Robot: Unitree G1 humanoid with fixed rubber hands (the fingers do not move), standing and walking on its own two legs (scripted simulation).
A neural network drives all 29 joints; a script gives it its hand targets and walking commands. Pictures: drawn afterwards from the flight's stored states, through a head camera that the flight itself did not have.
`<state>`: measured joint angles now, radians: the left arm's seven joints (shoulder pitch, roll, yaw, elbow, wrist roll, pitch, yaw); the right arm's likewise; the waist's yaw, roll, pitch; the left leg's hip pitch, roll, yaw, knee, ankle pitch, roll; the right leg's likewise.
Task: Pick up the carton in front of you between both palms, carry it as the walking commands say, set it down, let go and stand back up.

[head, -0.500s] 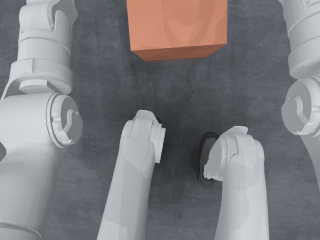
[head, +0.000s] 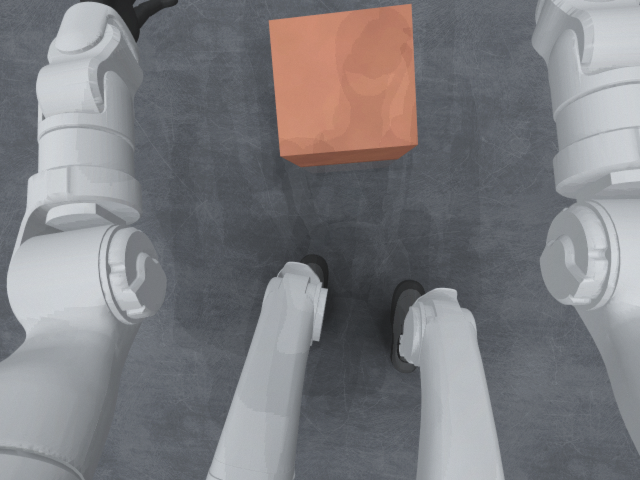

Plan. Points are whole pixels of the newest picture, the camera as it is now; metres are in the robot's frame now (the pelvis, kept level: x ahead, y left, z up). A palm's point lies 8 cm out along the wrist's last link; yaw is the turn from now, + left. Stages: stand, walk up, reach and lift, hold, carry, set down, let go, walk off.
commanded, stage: set down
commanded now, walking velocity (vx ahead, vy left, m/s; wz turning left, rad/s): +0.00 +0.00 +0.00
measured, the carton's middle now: (344, 102) +0.55 +0.09 -0.45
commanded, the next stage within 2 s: let go in 0.12 s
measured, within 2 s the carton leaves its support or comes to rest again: neither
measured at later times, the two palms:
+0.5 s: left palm (27, 71) +0.43 +0.29 +0.02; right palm out of the picture +0.49 -0.13 +0.02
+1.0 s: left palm out of the picture +0.26 +0.24 +0.13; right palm out of the picture +0.32 -0.21 +0.11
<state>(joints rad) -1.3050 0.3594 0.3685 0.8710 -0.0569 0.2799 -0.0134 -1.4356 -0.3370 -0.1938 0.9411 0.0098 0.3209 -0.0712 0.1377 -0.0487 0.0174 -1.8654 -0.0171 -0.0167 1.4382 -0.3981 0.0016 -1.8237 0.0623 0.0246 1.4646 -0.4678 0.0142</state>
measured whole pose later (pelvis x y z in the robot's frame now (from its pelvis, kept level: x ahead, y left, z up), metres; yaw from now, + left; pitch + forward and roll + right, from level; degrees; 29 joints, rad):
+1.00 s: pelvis +0.09 +0.00 +0.20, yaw +2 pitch +11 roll +0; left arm 0.14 0.20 0.04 0.44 -0.02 0.01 -0.08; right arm 0.04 -0.17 -0.10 0.52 -0.05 0.01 0.00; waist 0.06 0.02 0.01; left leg -0.48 -0.03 -0.03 0.52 -0.23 0.01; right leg -0.43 0.02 0.05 0.54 -0.29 0.00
